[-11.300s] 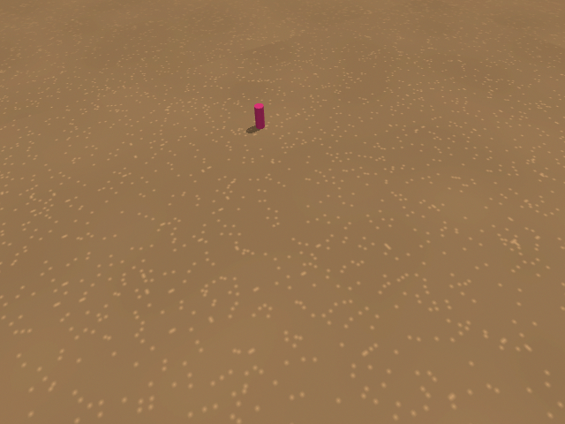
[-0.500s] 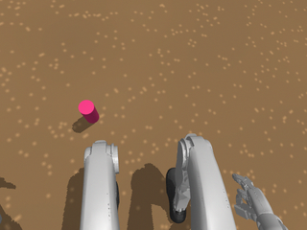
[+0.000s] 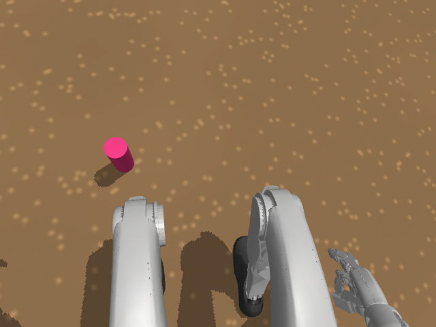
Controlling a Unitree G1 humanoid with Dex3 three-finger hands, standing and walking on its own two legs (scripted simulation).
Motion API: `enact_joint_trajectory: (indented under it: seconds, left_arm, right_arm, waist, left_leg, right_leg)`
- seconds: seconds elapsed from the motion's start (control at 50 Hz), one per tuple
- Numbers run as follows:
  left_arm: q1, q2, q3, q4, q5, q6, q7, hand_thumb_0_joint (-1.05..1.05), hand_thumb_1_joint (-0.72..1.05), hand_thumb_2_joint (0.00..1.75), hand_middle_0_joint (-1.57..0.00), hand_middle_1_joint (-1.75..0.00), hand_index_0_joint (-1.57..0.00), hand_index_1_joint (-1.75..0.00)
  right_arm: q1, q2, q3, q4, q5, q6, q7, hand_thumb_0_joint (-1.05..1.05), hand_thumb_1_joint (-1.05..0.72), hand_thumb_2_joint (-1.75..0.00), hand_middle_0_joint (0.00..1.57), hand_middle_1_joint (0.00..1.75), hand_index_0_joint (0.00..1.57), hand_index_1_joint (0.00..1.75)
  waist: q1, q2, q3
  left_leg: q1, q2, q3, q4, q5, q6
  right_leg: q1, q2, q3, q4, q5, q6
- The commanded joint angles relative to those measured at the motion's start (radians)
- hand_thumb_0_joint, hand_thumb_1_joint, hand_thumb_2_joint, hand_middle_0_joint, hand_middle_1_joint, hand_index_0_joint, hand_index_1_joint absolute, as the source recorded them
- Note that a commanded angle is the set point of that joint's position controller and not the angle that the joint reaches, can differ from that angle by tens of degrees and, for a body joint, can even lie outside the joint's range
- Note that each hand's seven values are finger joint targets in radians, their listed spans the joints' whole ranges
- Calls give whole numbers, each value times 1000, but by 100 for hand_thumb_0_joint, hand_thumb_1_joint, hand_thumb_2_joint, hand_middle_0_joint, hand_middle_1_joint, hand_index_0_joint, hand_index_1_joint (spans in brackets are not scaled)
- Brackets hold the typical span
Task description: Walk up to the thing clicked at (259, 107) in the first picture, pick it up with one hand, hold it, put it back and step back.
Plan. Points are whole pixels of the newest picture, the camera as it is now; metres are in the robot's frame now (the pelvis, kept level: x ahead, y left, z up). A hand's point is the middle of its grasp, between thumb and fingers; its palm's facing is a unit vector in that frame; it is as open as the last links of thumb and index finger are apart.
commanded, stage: go down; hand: left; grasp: from the side
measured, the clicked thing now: (120, 156) +0.47 +0.21 -0.31
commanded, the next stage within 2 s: approach in 0.02 s
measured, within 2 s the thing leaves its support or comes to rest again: neither
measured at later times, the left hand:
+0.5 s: hand (13, 151) +0.41 +0.36 -0.10, palm faces +0.09 -1.00 +0.01, open 17.4 cm
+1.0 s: hand (100, 163) +0.43 +0.24 -0.25, palm faces +0.04 -1.00 +0.06, open 17.6 cm
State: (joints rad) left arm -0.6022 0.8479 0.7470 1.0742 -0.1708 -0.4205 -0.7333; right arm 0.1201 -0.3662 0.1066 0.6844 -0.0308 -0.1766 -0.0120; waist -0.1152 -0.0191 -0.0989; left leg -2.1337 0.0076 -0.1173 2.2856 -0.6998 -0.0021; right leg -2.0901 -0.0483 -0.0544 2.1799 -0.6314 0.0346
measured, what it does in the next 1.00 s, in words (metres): lowers itself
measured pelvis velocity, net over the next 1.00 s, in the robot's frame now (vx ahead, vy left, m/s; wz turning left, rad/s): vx -0.01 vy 0.02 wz -0.14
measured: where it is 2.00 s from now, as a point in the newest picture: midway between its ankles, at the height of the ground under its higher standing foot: (201, 299)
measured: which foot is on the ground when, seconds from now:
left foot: down 0.00-1.00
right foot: down 0.00-1.00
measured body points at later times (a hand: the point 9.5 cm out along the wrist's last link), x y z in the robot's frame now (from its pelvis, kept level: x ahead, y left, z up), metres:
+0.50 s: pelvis +0.00 +0.00 -0.04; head +0.21 +0.10 +0.34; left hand +0.40 +0.41 -0.10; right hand +0.15 -0.28 -0.11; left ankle +0.08 +0.12 -0.34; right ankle +0.11 -0.14 -0.34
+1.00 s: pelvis -0.01 +0.02 -0.09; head +0.23 +0.16 +0.26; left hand +0.42 +0.30 -0.25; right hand +0.12 -0.26 -0.12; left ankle +0.08 +0.12 -0.34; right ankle +0.11 -0.14 -0.34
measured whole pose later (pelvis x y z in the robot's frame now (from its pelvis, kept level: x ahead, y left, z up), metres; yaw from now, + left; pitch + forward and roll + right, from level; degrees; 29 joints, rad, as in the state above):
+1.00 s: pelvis -0.01 +0.02 -0.09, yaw -8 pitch +14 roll -16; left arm -0.64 0.82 0.61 1.45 -0.15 -1.02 -0.39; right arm -0.13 -0.40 0.45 0.59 -0.29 -0.07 0.10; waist -0.26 -0.23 0.26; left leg -2.21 0.00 -0.32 2.65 -0.72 0.00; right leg -2.09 0.02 -0.19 2.39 -0.58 0.07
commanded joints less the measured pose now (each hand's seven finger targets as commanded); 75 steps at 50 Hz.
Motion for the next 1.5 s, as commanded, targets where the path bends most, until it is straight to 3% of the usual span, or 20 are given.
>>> enact_joint_trajectory:
  seconds: [0.0,0.1,0.14,0.26,0.34,0.4,0.42,0.46,0.5,0.56,0.6,0.62,0.7,0.74,0.88,0.94,1.04,1.2,1.3,1.48]
  left_arm:
    - [-212,404,64,-185,-43,-58,-2,0,-54,8,-5,-9,-5,-9]
    - [-212,419,72,-186,-47,-63,-5,0,-55,14,-7,-14,-4,-17]
    - [-204,436,86,-165,-54,-70,-12,0,-56,4,-7,-10,-6,-11]
    - [-201,333,49,-40,-99,-137,-30,0,-55,4,-7,-11,-6,-11]
    - [-223,285,6,32,-99,-197,-10,0,-52,5,-7,-11,-6,-11]
    - [-238,304,1,52,-79,-251,24,0,-53,5,-7,-10,-5,-11]
    - [-271,291,-26,41,-72,-273,32,0,-51,6,-6,-10,-5,-11]
    - [-292,343,2,-22,-59,-323,55,0,-51,6,-6,-10,-5,-11]
    - [-255,326,-11,44,-51,-354,72,0,-50,7,-6,-10,-4,-11]
    - [-266,384,13,42,-43,-414,106,0,-52,8,-6,-10,-4,-11]
    - [-236,305,-21,73,-47,-447,118,0,-52,7,-6,-11,-4,-11]
    - [-197,327,7,104,-45,-459,128,0,-51,7,-6,-10,-4,-11]
    - [-251,252,-88,167,-30,-519,165,0,-53,8,-6,-11,-4,-11]
    - [-229,222,-116,203,-26,-553,190,0,-59,2,-6,-9,-6,-8]
    - [-243,232,-111,234,-20,-664,318,0,-61,0,-8,-8,-8,-7]
    - [-219,224,-120,240,5,-689,375,0,-59,1,-7,-8,-7,-8]
    - [-220,167,-201,262,45,-717,443,0,-54,2,-6,-7,-6,-6]
    - [-245,94,-285,299,50,-759,522,0,-50,5,-6,-8,-6,-7]
    - [-259,113,-289,329,79,-788,592,0,-48,9,-5,-8,-5,-8]
    - [-241,110,-303,333,109,-822,679,0,-34,16,-11,-9,-9,-10]
  right_arm:
    - [119,-243,-82,-55,0,-20,-15,0,-91,-90,20,30,20,30]
    - [113,-243,-78,-60,-1,-18,-14,0,-92,-91,20,30,20,30]
    - [109,-248,-71,-58,-1,-19,-14,0,-90,-90,20,30,20,30]
    - [93,-261,-43,-60,-16,-29,-4,0,-90,-90,20,30,20,30]
    - [72,-273,-20,-70,-38,-28,7,0,-90,-90,20,30,20,30]
    - [59,-285,0,-71,-63,-21,18,0,-90,-90,20,30,20,30]
    - [51,-288,7,-72,-71,-16,22,0,-90,-90,20,30,20,30]
    - [28,-297,21,-75,-86,-3,30,0,-90,-90,20,30,20,30]
    - [4,-314,35,-81,-104,13,38,0,-90,-90,20,30,20,30]
    - [-28,-326,70,-84,-130,35,43,0,-91,-90,20,30,20,30]
    - [-64,-328,88,-97,-145,45,48,0,-92,-91,20,30,20,30]
    - [-62,-336,96,-90,-157,50,50,0,-92,-91,20,30,20,30]
    - [-107,-351,132,-95,-189,67,57,0,-93,-91,20,30,20,30]
    - [-136,-355,152,-100,-204,72,64,0,-93,-91,20,30,20,30]
    - [-195,-388,215,-111,-250,98,87,0,-95,-91,20,30,20,30]
    - [-203,-387,230,-111,-269,113,96,0,-94,-91,20,30,20,30]
    - [-219,-394,242,-115,-296,138,111,0,-94,-91,20,30,20,30]
    - [-236,-392,272,-127,-317,158,125,0,-92,-90,20,30,20,30]
    - [-262,-390,286,-142,-331,172,132,0,-92,-90,20,30,20,30]
    - [-272,-391,304,-150,-351,191,141,0,-91,-91,20,30,20,30]
  waist:
    - [25,260,-580]
    - [23,249,-581]
    - [18,248,-546]
    - [-32,199,-484]
    - [-54,191,-452]
    - [-60,206,-460]
    - [-73,230,-453]
    - [-54,270,-473]
    - [-73,302,-445]
    - [-85,335,-440]
    - [-101,332,-424]
    - [-100,339,-430]
    - [-167,336,-334]
    - [-172,310,-316]
    - [-193,324,-266]
    - [-192,348,-253]
    - [-228,357,-183]
    - [-267,288,-148]
    - [-267,276,-89]
    - [-280,300,-95]
  left_leg:
    - [452,-4,45,-322,119,24]
    - [417,-7,50,-312,97,28]
    - [407,-4,43,-308,83,28]
    - [361,-1,25,-238,127,25]
    - [334,3,21,-194,108,22]
    - [339,6,17,-158,130,16]
    - [341,9,15,-152,120,13]
    - [372,11,7,-143,119,6]
    - [382,18,-6,-142,111,-2]
    - [372,21,-6,-112,122,-3]
    - [384,23,-20,-98,135,-8]
    - [403,27,-21,-78,171,-12]
    - [346,32,-46,-57,116,-14]
    - [335,34,-55,-35,115,-15]
    - [345,40,-98,-11,121,-26]
    - [353,41,-104,-8,145,-32]
    - [333,45,-127,-17,115,-37]
    - [313,42,-164,0,82,-29]
    - [279,44,-173,-7,19,-27]
    - [307,48,-189,-5,67,-35]
  right_leg:
    - [273,26,-48,-186,86,-71]
    - [284,29,-49,-187,64,-69]
    - [271,31,-53,-180,53,-68]
    - [228,38,-76,-132,88,-69]
    - [223,43,-88,-113,82,-67]
    - [228,47,-102,-81,100,-66]
    - [220,48,-107,-73,94,-66]
    - [213,49,-116,-49,93,-66]
    - [199,53,-133,-23,87,-67]
    - [232,59,-144,-4,105,-64]
    - [218,61,-158,13,120,-63]
    - [238,65,-160,16,146,-62]
    - [217,71,-190,29,126,-60]
    - [225,77,-200,34,133,-57]
    - [264,87,-244,61,151,-46]
    - [278,92,-253,66,176,-47]
    - [263,95,-270,68,172,-46]
    - [266,102,-285,62,171,-32]
    - [246,106,-288,53,126,-30]
    - [280,116,-302,61,172,-28]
